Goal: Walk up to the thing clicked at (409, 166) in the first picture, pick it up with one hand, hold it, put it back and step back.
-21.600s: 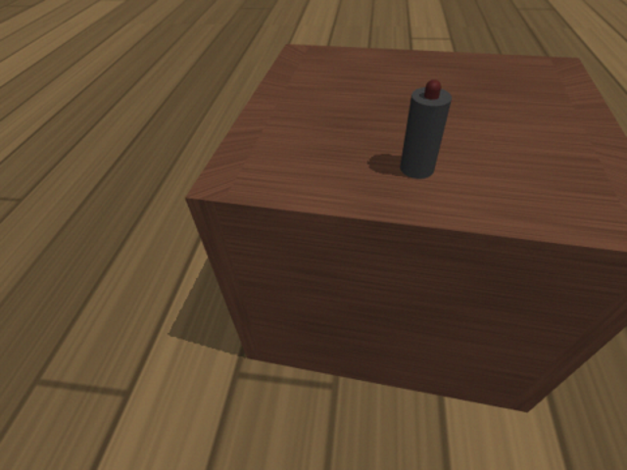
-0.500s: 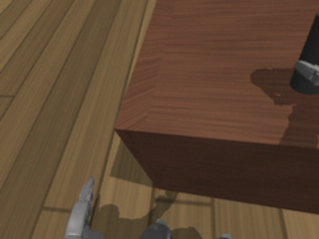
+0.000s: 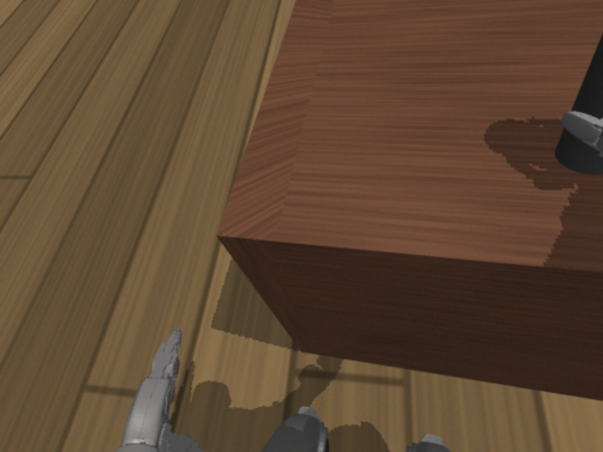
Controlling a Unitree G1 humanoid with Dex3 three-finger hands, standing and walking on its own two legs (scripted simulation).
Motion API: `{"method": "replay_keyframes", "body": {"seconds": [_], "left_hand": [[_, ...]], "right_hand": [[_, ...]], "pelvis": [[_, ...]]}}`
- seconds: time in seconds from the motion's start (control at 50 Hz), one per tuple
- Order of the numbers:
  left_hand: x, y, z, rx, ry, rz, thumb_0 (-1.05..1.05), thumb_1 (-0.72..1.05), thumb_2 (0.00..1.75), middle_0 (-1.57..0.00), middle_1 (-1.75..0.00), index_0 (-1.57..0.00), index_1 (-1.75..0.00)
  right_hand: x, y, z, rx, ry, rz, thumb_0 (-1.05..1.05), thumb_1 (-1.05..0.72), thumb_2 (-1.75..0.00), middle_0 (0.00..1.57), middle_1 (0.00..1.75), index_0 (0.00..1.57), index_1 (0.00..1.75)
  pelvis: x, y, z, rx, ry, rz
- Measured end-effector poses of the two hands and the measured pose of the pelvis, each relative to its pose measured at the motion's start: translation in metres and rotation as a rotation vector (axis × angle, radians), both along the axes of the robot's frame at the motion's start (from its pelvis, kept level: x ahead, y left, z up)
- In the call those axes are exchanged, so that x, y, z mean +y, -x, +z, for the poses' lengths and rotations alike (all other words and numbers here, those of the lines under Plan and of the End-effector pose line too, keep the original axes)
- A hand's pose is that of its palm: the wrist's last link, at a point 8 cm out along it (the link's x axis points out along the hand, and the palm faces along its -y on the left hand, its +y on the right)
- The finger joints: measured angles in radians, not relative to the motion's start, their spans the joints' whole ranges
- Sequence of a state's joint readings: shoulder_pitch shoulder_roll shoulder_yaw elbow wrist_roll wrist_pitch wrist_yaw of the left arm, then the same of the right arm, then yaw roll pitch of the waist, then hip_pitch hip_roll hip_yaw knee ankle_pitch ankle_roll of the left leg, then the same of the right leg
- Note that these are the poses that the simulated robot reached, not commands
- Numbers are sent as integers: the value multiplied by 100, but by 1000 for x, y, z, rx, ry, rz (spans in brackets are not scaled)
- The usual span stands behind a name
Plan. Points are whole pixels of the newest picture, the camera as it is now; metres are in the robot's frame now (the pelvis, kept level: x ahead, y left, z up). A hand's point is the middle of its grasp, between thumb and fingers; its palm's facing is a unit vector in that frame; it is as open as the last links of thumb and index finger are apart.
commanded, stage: open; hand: right
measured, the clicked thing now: out of the picture +0.54 -0.23 +0.14
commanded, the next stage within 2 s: withdraw in 0.24 s
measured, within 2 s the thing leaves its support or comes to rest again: rests again in 0.62 s
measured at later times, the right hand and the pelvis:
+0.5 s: hand out of the picture +0.54 -0.24 +0.12, palm faces +0.22 +0.98 +0.01, open 14.9 cm; pelvis +0.00 +0.00 +0.00, yaw +0 degrees
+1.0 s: hand out of the picture +0.50 -0.35 +0.22, palm faces +0.40 +0.89 -0.21, open 17.4 cm; pelvis +0.02 +0.00 +0.03, yaw +0 degrees
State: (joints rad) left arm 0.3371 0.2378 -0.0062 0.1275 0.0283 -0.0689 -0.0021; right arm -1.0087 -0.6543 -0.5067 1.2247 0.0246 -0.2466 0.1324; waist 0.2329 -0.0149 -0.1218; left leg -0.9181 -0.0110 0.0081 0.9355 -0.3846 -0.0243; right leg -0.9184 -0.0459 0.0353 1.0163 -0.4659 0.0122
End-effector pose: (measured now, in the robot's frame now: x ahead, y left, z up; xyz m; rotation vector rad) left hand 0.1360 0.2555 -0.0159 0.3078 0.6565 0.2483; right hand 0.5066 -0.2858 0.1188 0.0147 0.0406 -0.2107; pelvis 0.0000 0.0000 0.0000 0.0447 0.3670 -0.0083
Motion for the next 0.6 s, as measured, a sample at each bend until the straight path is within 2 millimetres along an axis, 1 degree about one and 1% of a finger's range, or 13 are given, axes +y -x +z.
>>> {"method": "replay_keyframes", "body": {"seconds": [0.08,0.14,0.2,0.28,0.38,0.48,0.56,0.6], "left_hand": [[2,2,-1,10,-8,6,-1,-51,4,-6,-5,-6,-4],[2,2,-1,9,-11,6,-1,-52,4,-6,-5,-6,-4],[0,1,-1,8,-7,6,-1,-53,5,-6,-5,-6,-4],[-1,0,0,3,-5,5,-1,-54,5,-6,-5,-6,-4],[0,0,-1,9,-5,7,-1,-54,6,-6,-4,-5,-5],[2,-2,2,6,-9,13,-1,-53,5,-6,-5,-6,-4],[8,-1,7,7,-14,29,-1,-52,4,-6,-4,-6,-4],[10,-1,7,18,-11,37,-1,-52,4,-6,-4,-6,-4]], "right_hand": [[0,-1,0,-2,0,1,-1,39,-74,89,83,80,81],[1,-1,-1,0,-4,7,-1,41,-59,88,74,82,73],[2,-2,-1,4,-6,8,-1,43,-45,83,64,80,64],[2,-2,-2,6,-9,2,-1,46,-31,73,52,72,52],[1,-2,-3,4,-8,0,-1,46,-22,59,40,58,40],[-1,-1,-1,-3,-4,-7,-1,43,-22,43,33,43,33],[-8,1,11,-14,-2,-20,-2,40,-22,34,29,34,29],[-14,2,22,-26,-5,-34,-2,40,-20,30,25,30,26]], "pelvis": [[-1,0,-1,1,-1,1],[-1,0,-1,2,-2,1],[-2,-1,0,2,-2,2],[-2,-1,0,-1,-2,2],[-2,-2,0,0,-1,3],[-2,-4,1,-2,-1,5],[-2,-7,5,-15,0,6],[-2,-10,8,-23,1,6]]}}
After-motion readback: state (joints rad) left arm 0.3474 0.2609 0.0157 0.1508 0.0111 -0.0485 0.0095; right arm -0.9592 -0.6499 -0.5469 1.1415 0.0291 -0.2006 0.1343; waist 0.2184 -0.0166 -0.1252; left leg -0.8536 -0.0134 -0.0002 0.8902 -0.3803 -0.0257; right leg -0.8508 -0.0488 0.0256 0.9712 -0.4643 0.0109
